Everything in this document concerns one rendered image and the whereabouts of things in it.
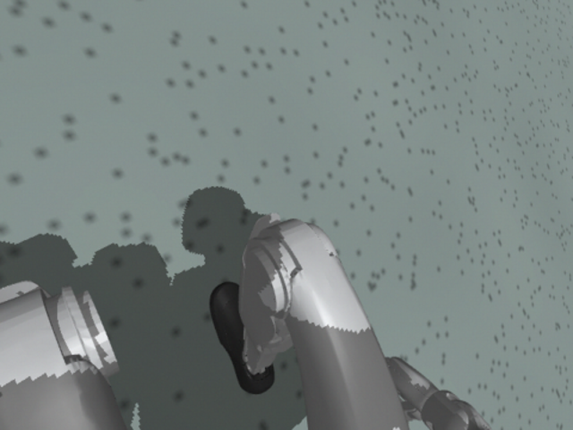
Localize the right robot arm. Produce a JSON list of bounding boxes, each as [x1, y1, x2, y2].
[[421, 390, 492, 430]]

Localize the right robot hand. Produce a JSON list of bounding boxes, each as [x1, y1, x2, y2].
[[385, 357, 439, 424]]

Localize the right robot foot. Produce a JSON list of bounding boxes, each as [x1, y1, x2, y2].
[[210, 282, 275, 394]]

